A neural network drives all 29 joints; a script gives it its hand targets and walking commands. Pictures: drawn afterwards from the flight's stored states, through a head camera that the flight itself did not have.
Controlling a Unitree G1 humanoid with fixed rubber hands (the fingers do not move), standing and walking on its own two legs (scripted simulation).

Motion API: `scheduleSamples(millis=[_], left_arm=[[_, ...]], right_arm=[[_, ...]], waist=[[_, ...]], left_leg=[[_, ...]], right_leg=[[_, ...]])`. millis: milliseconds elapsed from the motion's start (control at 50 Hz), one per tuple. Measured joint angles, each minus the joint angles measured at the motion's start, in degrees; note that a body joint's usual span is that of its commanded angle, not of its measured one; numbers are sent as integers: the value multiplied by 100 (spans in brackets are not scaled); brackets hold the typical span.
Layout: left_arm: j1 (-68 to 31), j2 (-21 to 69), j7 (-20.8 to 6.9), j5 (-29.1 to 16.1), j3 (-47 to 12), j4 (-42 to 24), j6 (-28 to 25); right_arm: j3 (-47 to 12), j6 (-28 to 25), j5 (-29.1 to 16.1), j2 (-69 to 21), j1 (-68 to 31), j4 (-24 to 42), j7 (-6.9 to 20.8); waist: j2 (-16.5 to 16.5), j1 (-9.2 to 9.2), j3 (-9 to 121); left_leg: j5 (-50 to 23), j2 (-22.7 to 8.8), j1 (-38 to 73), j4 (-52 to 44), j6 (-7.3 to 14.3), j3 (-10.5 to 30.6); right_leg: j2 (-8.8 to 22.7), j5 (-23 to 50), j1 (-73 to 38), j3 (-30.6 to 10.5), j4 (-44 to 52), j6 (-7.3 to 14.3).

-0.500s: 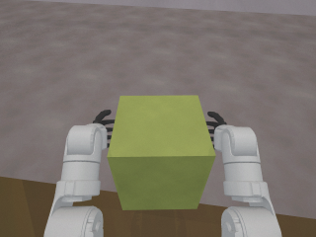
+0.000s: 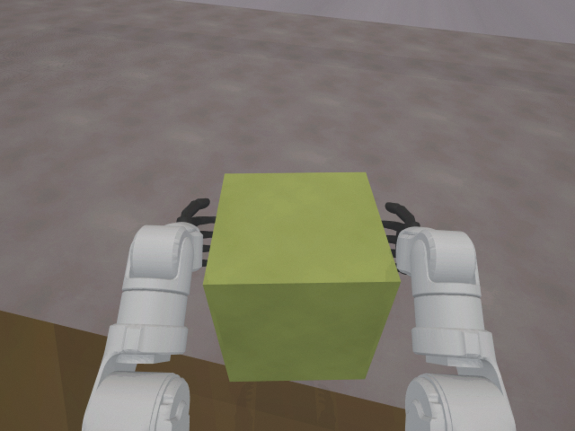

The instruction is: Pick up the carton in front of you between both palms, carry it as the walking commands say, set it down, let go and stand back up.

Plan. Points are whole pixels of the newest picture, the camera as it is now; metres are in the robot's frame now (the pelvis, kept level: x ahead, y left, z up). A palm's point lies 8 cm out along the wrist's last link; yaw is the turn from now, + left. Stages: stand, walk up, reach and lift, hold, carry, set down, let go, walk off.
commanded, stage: carry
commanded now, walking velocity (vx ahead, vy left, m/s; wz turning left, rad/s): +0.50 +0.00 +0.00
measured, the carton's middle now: (296, 278) +0.35 +0.02 +0.05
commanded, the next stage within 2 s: none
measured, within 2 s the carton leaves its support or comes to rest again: neither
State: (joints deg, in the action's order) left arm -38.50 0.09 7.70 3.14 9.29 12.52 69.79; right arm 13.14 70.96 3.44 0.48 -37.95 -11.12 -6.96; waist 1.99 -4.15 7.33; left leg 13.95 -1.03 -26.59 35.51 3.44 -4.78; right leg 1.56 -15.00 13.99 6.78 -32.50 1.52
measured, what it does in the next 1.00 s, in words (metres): goes down: left foot, then right foot 0.05 m lower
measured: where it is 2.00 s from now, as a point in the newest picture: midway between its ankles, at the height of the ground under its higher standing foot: (281, 249)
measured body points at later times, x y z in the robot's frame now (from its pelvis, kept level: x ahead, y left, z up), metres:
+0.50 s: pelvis +0.27 +0.02 -0.06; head +0.28 +0.02 +0.39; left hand +0.64 +0.15 +0.06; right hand +0.63 -0.15 +0.06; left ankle +0.07 +0.10 -0.74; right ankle +0.39 -0.04 -0.79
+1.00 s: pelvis +0.58 +0.04 -0.09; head +0.60 +0.04 +0.36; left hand +0.93 +0.22 +0.02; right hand +0.95 -0.08 +0.02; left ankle +0.72 +0.11 -0.81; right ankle +0.40 -0.03 -0.79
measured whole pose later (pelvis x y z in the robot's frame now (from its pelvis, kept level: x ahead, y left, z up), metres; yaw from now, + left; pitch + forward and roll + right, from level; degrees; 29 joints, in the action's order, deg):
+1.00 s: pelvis +0.58 +0.04 -0.09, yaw +0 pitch +5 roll -1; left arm -34.1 1.0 7.8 1.3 10.8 1.8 64.2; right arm 11.8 66.4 4.8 -2.9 -32.6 1.9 -7.9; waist -0.8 -4.7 2.4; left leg -5.6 0.5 -31.9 26.6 5.0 -7.2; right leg -3.0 -24.8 5.9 4.2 -37.1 2.8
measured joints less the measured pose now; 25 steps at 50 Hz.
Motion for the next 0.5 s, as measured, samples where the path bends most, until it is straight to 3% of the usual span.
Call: scheduleSamples(millis=[40,60,80,120,180,340,440,500], left_arm=[[-45,-46,-1,-32,16,30,-9],[-61,-95,-6,-64,46,45,-28],[-45,-151,-22,-96,75,75,-71],[30,-204,-54,-129,116,141,-112],[80,-165,-56,-113,89,122,-88],[71,20,-8,-26,221,-841,-42],[140,155,-61,170,464,-1038,-41],[99,221,-128,331,504,-789,-99]], right_arm=[[40,-17,58,-47,-68,-42,7],[39,-59,109,-95,-113,-91,10],[19,-134,174,-168,-105,-140,11],[-48,-215,271,-278,24,-171,14],[-145,-188,217,-278,312,65,2],[-152,-198,-90,-202,295,908,-162],[-160,-329,-131,-214,121,688,-156],[-207,-368,-182,-93,44,378,-134]], waist=[[-9,25,14],[-13,73,13],[5,139,0],[-46,244,-54],[-104,368,-212],[-135,728,-633],[-98,990,-461],[-46,1028,-278]], left_leg=[[-450,52,306,-574,61,-146],[-1044,56,333,-563,130,-203],[-1118,75,277,-306,190,-234],[-588,86,314,15,263,-191],[-325,97,518,-11,251,-157],[145,236,1248,-364,295,-135],[895,351,1798,-147,189,-76],[1586,401,1917,887,126,-113]], right_leg=[[74,-367,-1,-34,-410,-114],[123,-557,99,-59,-819,-121],[117,-882,283,-190,-1378,-110],[-13,-1405,763,-408,-2492,-10],[2,-1205,1482,-450,-3126,55],[141,501,2494,-596,-1643,-3],[-72,1998,2050,-346,181,198],[-155,2576,1373,-95,918,368]])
